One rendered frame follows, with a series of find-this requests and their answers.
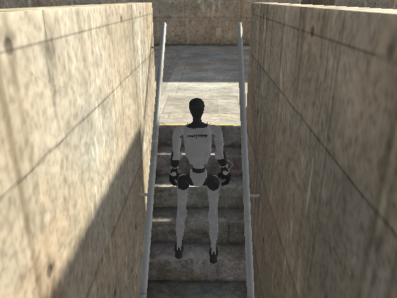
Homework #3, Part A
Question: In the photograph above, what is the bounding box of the left robot upper arm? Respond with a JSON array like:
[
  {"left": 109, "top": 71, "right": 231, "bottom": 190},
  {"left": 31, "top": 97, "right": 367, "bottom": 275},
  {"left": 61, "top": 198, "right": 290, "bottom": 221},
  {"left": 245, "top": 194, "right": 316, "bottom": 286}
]
[{"left": 172, "top": 125, "right": 184, "bottom": 160}]

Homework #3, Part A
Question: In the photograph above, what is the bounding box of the right robot foot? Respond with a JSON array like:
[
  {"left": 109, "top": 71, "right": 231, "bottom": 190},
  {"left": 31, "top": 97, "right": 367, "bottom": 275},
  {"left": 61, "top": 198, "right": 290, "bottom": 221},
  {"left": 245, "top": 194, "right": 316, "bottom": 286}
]
[{"left": 209, "top": 247, "right": 218, "bottom": 264}]

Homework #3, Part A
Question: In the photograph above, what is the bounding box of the robot left forearm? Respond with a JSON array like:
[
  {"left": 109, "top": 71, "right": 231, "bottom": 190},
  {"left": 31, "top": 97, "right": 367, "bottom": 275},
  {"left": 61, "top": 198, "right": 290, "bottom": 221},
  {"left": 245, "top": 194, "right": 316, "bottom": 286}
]
[{"left": 170, "top": 152, "right": 179, "bottom": 176}]

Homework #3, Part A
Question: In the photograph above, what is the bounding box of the right robot thigh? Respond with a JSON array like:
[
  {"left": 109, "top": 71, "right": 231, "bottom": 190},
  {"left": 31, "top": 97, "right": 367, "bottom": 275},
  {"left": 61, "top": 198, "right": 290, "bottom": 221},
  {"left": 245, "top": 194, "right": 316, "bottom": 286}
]
[{"left": 207, "top": 174, "right": 220, "bottom": 224}]

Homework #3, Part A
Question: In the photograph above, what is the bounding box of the left robot hand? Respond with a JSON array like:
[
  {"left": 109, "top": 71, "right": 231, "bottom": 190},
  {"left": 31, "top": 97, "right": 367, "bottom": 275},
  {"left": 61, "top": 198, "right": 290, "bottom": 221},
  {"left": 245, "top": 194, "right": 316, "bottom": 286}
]
[{"left": 169, "top": 173, "right": 180, "bottom": 186}]

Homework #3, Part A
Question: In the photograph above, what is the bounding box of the right robot upper arm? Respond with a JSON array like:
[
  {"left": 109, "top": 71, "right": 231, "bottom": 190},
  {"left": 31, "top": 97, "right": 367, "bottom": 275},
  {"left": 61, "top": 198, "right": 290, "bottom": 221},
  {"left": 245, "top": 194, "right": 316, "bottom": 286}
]
[{"left": 210, "top": 125, "right": 224, "bottom": 160}]

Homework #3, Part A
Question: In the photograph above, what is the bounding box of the robot right forearm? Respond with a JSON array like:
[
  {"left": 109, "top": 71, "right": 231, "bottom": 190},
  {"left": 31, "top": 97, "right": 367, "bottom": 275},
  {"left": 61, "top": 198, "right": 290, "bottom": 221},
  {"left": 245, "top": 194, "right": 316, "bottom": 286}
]
[{"left": 218, "top": 151, "right": 230, "bottom": 175}]

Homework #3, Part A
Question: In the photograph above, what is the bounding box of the right robot hand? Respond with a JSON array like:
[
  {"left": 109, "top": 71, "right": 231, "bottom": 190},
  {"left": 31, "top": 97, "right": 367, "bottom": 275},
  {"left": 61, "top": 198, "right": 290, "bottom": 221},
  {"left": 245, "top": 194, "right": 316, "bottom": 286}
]
[{"left": 218, "top": 172, "right": 231, "bottom": 186}]

